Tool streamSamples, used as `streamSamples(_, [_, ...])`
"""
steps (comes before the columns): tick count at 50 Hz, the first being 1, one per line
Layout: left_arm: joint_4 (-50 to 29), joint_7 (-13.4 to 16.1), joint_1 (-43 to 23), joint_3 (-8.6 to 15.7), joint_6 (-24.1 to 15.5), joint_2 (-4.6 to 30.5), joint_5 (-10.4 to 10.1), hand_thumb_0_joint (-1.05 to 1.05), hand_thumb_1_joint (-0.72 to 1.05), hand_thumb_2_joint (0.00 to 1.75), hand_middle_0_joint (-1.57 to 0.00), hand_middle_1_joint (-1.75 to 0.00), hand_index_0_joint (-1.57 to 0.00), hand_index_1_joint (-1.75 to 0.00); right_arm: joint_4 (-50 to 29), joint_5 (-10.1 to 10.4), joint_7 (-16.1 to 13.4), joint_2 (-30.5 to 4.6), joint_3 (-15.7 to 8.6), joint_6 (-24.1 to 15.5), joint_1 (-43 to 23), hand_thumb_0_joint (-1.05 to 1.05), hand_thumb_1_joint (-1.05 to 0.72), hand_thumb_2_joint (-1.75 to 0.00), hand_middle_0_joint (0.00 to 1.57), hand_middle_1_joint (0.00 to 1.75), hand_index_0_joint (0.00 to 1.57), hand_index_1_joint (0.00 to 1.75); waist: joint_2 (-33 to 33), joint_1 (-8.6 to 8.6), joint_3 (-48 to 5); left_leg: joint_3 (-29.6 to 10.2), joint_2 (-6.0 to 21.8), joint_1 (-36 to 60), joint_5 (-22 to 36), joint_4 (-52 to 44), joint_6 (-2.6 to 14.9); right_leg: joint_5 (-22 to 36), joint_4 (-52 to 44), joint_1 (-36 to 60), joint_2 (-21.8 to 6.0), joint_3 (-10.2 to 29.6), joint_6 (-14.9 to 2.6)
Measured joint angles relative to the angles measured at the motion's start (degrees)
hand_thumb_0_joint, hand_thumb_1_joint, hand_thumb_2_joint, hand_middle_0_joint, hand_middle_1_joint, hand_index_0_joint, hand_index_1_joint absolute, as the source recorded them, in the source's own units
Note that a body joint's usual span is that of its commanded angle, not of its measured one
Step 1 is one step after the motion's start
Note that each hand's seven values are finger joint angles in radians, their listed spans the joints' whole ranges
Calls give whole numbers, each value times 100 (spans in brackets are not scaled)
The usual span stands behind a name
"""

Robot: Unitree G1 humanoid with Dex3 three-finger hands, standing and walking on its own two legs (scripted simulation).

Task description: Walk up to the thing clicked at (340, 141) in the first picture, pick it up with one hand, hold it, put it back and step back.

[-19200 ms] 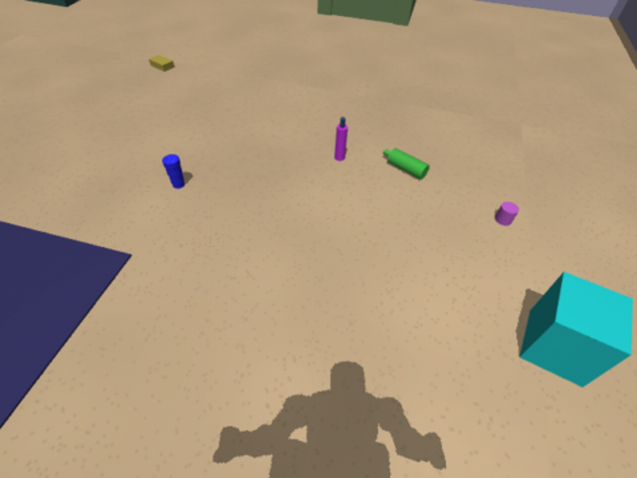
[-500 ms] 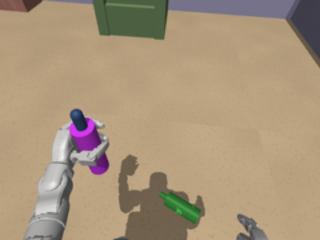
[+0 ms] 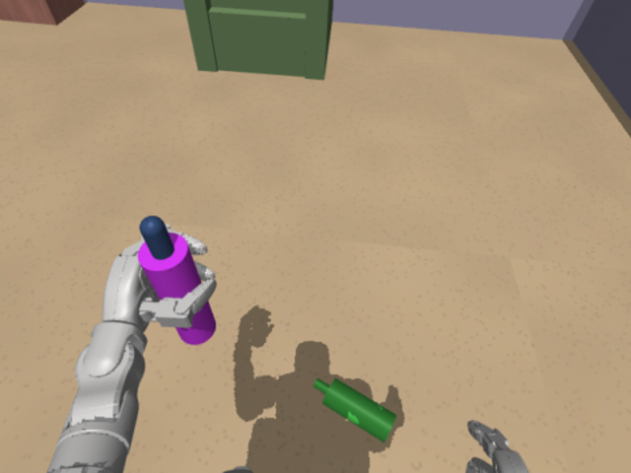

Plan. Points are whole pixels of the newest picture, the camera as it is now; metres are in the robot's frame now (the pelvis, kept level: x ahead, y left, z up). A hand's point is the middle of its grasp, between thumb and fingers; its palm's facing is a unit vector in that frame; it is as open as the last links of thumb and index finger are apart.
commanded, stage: hold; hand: left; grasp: from the side
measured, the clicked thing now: (178, 284) +0.33 +0.17 +0.06
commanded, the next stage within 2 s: crouch in 0.92 s
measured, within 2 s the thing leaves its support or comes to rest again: neither
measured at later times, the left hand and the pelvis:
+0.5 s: hand (183, 283) +0.33 +0.17 +0.06, palm faces -0.01 -1.00 +0.01, open 7.3 cm; pelvis +0.00 +0.00 +0.00, yaw +0 degrees
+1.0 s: hand (183, 282) +0.33 +0.17 +0.06, palm faces -0.01 -1.00 +0.01, open 7.3 cm; pelvis +0.01 +0.00 +0.00, yaw +0 degrees
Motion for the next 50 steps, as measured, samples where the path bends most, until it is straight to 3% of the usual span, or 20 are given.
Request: streamSamples(50, [-80, -10, 71, -5, -7, 1, -22, -1, -2, 106, -88, -106, -86, -105, 0, 10, 11, 0, -17, 3, 5, 1, -90, -90, 21, 30, 20, 30, 16, 6, -19, -9, 1, -9, -64, 34, 8, -44, -4, 10, 4, -2, 11])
